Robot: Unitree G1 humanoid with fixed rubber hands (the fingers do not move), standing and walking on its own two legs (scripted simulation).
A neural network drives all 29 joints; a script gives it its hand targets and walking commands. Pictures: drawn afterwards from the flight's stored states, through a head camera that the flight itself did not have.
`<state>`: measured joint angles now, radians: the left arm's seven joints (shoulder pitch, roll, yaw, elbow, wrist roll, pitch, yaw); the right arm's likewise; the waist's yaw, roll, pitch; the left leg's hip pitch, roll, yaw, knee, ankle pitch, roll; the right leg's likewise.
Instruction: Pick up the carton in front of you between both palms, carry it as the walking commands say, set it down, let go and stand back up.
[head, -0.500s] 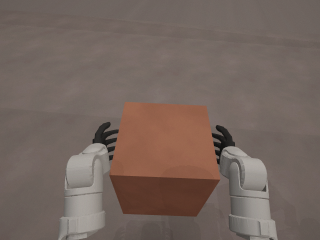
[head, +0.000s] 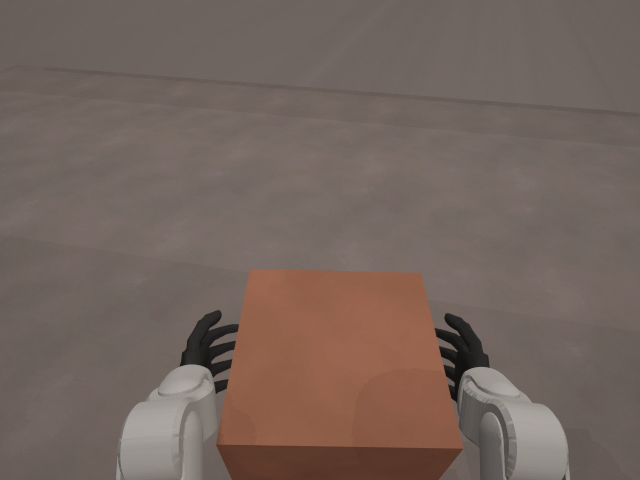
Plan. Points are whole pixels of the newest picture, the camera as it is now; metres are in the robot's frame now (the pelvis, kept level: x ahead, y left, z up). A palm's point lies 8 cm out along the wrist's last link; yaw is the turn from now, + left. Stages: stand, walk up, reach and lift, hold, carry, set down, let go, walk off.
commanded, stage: carry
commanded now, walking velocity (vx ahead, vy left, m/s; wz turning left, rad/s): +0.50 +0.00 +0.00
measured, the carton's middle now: (332, 396) +0.26 +0.01 +0.01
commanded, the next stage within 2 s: none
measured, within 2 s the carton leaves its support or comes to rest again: neither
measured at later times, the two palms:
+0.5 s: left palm (239, 201) +0.57 +0.18 +0.08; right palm (414, 209) +0.54 -0.12 +0.10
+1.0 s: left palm (276, 120) +0.88 +0.15 +0.09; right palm (404, 122) +0.89 -0.15 +0.09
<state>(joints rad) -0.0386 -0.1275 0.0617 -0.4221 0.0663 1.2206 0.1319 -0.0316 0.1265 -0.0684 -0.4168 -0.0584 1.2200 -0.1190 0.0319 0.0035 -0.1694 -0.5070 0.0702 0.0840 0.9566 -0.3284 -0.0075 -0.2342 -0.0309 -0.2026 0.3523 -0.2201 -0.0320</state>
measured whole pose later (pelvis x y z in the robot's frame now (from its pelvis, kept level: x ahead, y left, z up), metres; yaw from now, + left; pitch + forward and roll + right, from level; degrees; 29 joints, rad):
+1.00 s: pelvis +0.64 -0.01 +0.00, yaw +0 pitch +5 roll +0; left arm -0.01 -0.13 0.05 -0.50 0.06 1.20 0.12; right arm -0.01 0.13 -0.05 -0.51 -0.07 1.21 -0.12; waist 0.02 0.00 -0.10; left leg -0.59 0.12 0.11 0.74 -0.18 0.00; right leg -0.13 -0.03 -0.22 0.26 -0.22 -0.03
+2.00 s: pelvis +1.18 +0.00 -0.01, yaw -1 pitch +3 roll -1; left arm -0.04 -0.13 0.06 -0.51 0.07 1.21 0.11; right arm -0.04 0.13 -0.05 -0.51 -0.08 1.22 -0.11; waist -0.01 0.02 -0.11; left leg -0.21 0.07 0.09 0.47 -0.31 -0.03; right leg -0.27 -0.02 -0.21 0.45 -0.24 -0.05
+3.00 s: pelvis +1.17 +0.02 -0.01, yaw -1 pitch +3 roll +0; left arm -0.19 -0.14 0.17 0.14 0.23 0.69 0.02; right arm -0.20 0.14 -0.16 0.16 -0.21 0.70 -0.03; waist 0.00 -0.01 -0.08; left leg -0.22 0.04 0.13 0.49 -0.31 0.00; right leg -0.30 -0.07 -0.17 0.51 -0.25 -0.01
